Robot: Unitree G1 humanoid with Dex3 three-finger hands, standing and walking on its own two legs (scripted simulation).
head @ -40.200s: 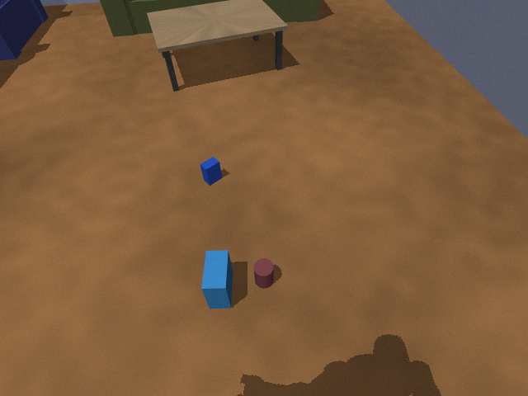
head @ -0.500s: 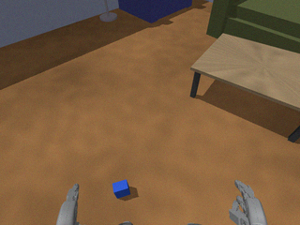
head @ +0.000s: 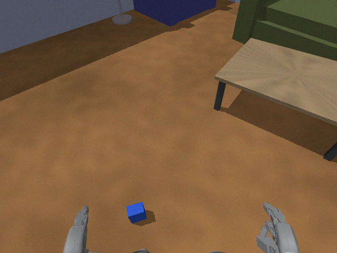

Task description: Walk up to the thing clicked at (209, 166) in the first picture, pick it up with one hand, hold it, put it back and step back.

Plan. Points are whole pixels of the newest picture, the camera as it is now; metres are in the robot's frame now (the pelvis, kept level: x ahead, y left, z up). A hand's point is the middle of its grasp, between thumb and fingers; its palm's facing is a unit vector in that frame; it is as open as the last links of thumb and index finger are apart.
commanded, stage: home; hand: left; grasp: from the side
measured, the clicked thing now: (136, 212) +0.42 +0.21 -0.66
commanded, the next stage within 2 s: stand in 0.26 s
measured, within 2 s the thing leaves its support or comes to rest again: neither
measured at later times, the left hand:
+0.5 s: hand (101, 243) +0.17 +0.18 -0.06, palm faces +0.09 -0.95 -0.28, open 16.6 cm
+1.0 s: hand out of the picture +0.10 +0.25 -0.11, palm faces -0.02 -0.93 -0.36, open 7.6 cm
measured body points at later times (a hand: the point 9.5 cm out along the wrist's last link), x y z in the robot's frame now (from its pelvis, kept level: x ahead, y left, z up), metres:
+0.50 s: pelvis +0.00 +0.00 +0.00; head +0.02 +0.01 +0.45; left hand +0.16 +0.23 -0.04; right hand +0.16 -0.23 -0.07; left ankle +0.02 +0.14 -0.69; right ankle +0.00 -0.13 -0.69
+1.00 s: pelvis +0.00 +0.01 +0.02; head +0.01 +0.01 +0.47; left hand +0.10 +0.29 -0.09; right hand +0.11 -0.28 -0.09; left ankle +0.02 +0.14 -0.69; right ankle +0.00 -0.13 -0.69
